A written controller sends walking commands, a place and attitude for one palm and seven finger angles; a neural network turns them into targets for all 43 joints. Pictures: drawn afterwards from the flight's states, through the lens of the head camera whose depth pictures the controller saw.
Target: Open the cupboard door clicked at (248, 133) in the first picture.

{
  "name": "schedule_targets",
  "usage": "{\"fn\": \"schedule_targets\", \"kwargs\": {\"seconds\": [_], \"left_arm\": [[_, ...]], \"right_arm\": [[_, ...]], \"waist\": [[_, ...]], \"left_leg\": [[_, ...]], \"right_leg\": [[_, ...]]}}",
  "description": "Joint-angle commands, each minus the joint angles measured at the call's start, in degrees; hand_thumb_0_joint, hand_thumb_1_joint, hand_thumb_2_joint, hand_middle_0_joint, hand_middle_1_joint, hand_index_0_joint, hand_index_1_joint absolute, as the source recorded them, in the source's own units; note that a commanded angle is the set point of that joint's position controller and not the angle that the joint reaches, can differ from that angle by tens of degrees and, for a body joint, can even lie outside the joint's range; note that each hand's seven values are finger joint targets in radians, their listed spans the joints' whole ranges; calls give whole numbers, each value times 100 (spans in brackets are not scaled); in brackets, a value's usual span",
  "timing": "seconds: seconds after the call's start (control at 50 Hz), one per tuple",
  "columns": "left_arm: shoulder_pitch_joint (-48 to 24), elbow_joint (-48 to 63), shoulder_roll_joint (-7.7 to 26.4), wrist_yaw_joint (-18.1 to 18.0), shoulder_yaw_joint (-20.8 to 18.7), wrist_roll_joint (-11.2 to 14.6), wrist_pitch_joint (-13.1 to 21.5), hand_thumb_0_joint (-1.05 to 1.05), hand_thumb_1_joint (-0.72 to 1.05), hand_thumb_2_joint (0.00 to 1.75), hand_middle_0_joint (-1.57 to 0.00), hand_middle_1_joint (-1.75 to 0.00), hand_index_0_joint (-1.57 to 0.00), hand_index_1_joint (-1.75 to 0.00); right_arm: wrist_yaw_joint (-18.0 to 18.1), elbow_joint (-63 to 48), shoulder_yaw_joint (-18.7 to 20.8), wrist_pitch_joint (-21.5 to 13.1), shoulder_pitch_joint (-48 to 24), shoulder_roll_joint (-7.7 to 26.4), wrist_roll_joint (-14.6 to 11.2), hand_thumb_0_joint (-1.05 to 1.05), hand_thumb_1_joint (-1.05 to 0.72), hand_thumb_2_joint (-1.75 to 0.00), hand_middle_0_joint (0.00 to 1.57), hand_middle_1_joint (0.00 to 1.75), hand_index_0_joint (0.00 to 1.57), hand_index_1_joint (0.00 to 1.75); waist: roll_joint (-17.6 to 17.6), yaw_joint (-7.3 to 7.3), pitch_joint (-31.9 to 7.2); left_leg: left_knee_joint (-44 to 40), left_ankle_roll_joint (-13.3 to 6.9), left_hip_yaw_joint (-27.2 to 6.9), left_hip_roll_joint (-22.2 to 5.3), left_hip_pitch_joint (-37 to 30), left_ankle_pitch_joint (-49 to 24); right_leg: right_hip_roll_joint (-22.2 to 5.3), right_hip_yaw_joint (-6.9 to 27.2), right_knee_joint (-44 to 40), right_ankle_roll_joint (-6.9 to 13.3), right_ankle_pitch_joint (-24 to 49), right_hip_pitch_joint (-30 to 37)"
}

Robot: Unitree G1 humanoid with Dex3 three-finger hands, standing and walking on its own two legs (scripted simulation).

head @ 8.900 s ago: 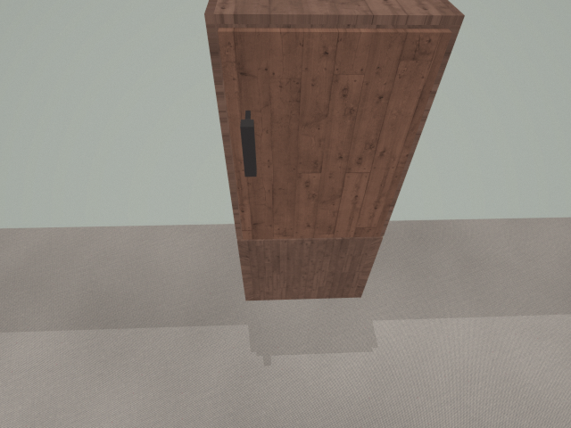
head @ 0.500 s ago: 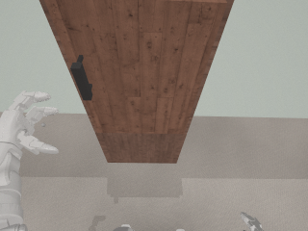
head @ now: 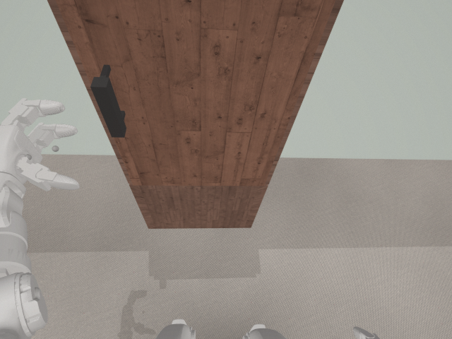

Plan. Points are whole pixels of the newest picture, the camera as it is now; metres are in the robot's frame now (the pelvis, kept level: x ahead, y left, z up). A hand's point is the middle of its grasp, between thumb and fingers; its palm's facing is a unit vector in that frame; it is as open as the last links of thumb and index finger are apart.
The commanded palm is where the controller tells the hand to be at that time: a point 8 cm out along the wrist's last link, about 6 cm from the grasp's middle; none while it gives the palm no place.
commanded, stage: move the hooked fingers beside the handle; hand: left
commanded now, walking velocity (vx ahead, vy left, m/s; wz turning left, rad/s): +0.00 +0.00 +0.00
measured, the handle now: (112, 102) +0.53 +0.23 +0.07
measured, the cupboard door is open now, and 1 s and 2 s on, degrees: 0 0 0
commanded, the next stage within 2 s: slide the fingers in behind the handle in 1.34 s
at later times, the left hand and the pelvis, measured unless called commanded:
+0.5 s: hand (76, 118) +0.48 +0.28 +0.08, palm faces +0.05 -1.00 -0.01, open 14.0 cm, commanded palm +0.46 +0.33 +0.08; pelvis +0.00 +0.01 -0.01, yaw -1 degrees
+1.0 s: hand (74, 120) +0.48 +0.28 +0.08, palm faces +0.04 -1.00 -0.01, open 14.0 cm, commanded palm +0.46 +0.33 +0.07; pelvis +0.01 +0.01 -0.01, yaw -1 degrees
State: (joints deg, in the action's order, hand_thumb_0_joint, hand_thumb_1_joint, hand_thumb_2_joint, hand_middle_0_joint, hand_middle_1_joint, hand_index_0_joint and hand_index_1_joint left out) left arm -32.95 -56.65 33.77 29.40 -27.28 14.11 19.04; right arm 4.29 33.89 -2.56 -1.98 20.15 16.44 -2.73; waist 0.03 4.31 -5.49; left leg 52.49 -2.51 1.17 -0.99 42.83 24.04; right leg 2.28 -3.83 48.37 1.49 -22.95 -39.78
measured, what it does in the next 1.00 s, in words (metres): stands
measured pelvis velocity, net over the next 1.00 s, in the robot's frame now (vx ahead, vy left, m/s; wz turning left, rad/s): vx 0.01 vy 0.01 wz -0.02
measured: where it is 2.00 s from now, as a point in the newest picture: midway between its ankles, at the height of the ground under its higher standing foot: outside the picture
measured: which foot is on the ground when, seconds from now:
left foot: down 0.00-1.00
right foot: down 0.00-1.00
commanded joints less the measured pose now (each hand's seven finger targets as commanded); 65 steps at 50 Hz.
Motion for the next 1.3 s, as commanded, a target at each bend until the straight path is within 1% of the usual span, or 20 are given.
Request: {"fn": "schedule_targets", "kwargs": {"seconds": [0.0, 0.04, 0.12, 0.18, 0.26, 0.34, 0.36, 0.42, 0.48, 0.52, 0.6, 0.66, 0.7, 0.74, 0.82, 0.98, 1.02, 1.06, 1.24, 1.28], "left_arm": [[-2294, 1049, 1855, 42, -357, 87, 466, 0, -50, 30, -30, -120, -30, -120], [-2507, 987, 1602, 11, -88, 15, 453, 0, -50, 30, -30, -120, -30, -120], [-2839, 795, 1631, -132, -40, -56, 437, 0, -50, 30, -30, -120, -30, -120], [-2958, 823, 1813, -280, -170, -143, 494, 0, -50, 30, -30, -120, -30, -120], [-3182, 462, 1742, -425, -53, -263, 474, 0, -50, 30, -30, -120, -30, -120], [-3478, 186, 2174, -476, -243, -405, 473, 0, -50, 30, -30, -120, -30, -120], [-3537, 146, 2089, -471, -152, -427, 471, 0, -50, 30, -30, -120, -30, -120], [-3645, 132, 2532, -450, -453, -449, 554, 0, -50, 30, -30, -120, -30, -120], [-3712, -20, 2329, -354, -283, -423, 537, 0, -50, 30, -30, -120, -30, -120], [-3621, -142, 2633, -310, -497, -446, 467, 0, -50, 30, -30, -120, -30, -120], [-3255, -156, 2591, -175, -471, -439, 394, 0, -50, 30, -30, -120, -30, -120], [-3389, 56, 2462, -162, -399, -372, 435, 0, -50, 30, -30, -120, -30, -120], [-3384, 360, 2438, -166, -444, -314, 522, 0, -50, 30, -30, -120, -30, -120], [-3493, 376, 2294, -209, -360, -288, 522, 0, -50, 30, -30, -120, -30, -120], [-3282, 390, 2555, -288, -552, -356, 479, 0, -50, 30, -30, -120, -30, -120], [-3665, 217, 2125, -333, -160, -343, 511, 0, -50, 30, -30, -120, -30, -120], [-3476, 114, 2355, -340, -358, -362, 485, 0, -50, 30, -30, -120, -30, -120], [-3572, 34, 2114, -318, -122, -391, 446, 0, -50, 30, -30, -120, -30, -120], [-3795, 209, 2067, -445, -72, -413, 504, 0, -50, 30, -30, -120, -30, -120], [-3722, 217, 2244, -489, -243, -401, 517, 0, -50, 30, -30, -120, -30, -120]], "right_arm": [[57, -461, 446, -100, 510, 1046, 33, 0, -90, -90, 20, 30, 20, 30], [40, -418, 440, -68, 532, 1027, 41, 0, -90, -90, 20, 30, 20, 30], [38, -352, 431, 18, 627, 1062, 60, 0, -90, -90, 20, 30, 20, 30], [14, -327, 437, 72, 725, 1083, 102, 0, -90, -90, 20, 30, 20, 30], [-16, -277, 424, 175, 801, 1090, 110, 0, -90, -90, 20, 30, 20, 30], [2, -278, 384, 272, 903, 1130, 131, 0, -90, -90, 20, 30, 20, 30], [-5, -282, 376, 284, 920, 1118, 131, 0, -90, -90, 20, 30, 20, 30], [-3, -271, 382, 337, 1014, 1165, 162, 0, -90, -90, 20, 30, 20, 30], [-19, -250, 369, 400, 1096, 1137, 173, 0, -90, -90, 20, 30, 20, 30], [-14, -239, 393, 438, 1150, 1194, 178, 0, -90, -90, 20, 30, 20, 30], [-32, -322, 394, 500, 1187, 1169, 175, 0, -90, -90, 20, 30, 20, 30], [-52, -306, 420, 548, 1183, 1163, 170, 0, -90, -90, 20, 30, 20, 30], [-59, -316, 440, 562, 1203, 1157, 183, 0, -90, -90, 20, 30, 20, 30], [-66, -268, 438, 572, 1176, 1132, 177, 0, -90, -90, 20, 30, 20, 30], [-55, -289, 442, 568, 1143, 1128, 169, 0, -90, -90, 20, 30, 20, 30], [-35, -281, 379, 565, 1047, 1111, 155, 0, -90, -90, 20, 30, 20, 30], [-32, -289, 401, 551, 1065, 1142, 164, 0, -90, -90, 20, 30, 20, 30], [-46, -285, 363, 553, 1028, 1110, 157, 0, -90, -90, 20, 30, 20, 30], [-56, -283, 366, 571, 1034, 1099, 160, 0, -90, -90, 20, 30, 20, 30], [-55, -288, 365, 560, 1066, 1121, 174, 0, -90, -90, 20, 30, 20, 30]], "waist": [[-777, 10, -2175], [-925, 78, -2069], [-830, 175, -2083], [-1029, 121, -2229], [-924, 241, -2098], [-780, 296, -2120], [-867, 327, -2123], [-975, 289, -2414], [-968, 379, -2381], [-910, 353, -2475], [-990, 255, -2509], [-1024, 322, -2435], [-1153, 267, -2756], [-1161, 345, -2597], [-1183, 263, -2592], [-1158, 439, -2218], [-959, 362, -2436], [-1033, 401, -2308], [-1124, 428, -2482], [-1085, 357, -2524]], "left_leg": [[-593, 82, -419, -26, -1660, -2078], [-606, 118, -498, -54, -1807, -2049], [-612, 133, -586, -82, -1824, -1978], [-592, 199, -682, -106, -2034, -2285], [-572, 183, -666, -125, -1905, -2064], [-489, 123, -588, -106, -1560, -2031], [-472, 118, -560, -96, -1544, -1990], [-376, 129, -559, -104, -1566, -2227], [-298, 111, -543, -115, -1593, -2433], [-268, 95, -518, -124, -1498, -2433], [-260, 82, -455, -110, -1433, -2568], [-251, 76, -475, -123, -1535, -2487], [-239, 110, -524, -144, -1875, -2839], [-246, 105, -524, -145, -1878, -2730], [-262, 90, -473, -121, -1730, -2783], [-280, 105, -541, -132, -1774, -2441], [-263, 106, -538, -133, -1707, -2486], [-256, 106, -529, -119, -1618, -2345], [-219, 127, -568, -137, -1783, -2435], [-219, 122, -577, -120, -1716, -2515]], "right_leg": [[34, 253, -400, 37, 1531, 458], [41, 190, -404, 38, 1318, 135], [47, 157, -392, 29, 1154, -52], [59, 109, -318, 69, 1154, -158], [65, 123, -355, 27, 1052, -287], [68, 173, -303, 7, 1216, -107], [68, 189, -313, 0, 1201, -138], [83, 218, -248, 9, 1393, -11], [118, 203, -227, 4, 1545, -85], [116, 227, -235, -14, 1611, -7], [132, 225, -209, -8, 1774, 102], [145, 209, -257, -17, 1654, -62], [166, 183, -215, -2, 1743, -75], [162, 174, -262, -14, 1683, -162], [148, 209, -252, -10, 1846, 61], [157, 164, -279, 15, 1490, -329], [145, 182, -251, -1, 1587, -138], [130, 171, -240, -8, 1502, -233], [133, 172, -211, -12, 1475, -339], [140, 177, -183, 14, 1542, -210]]}}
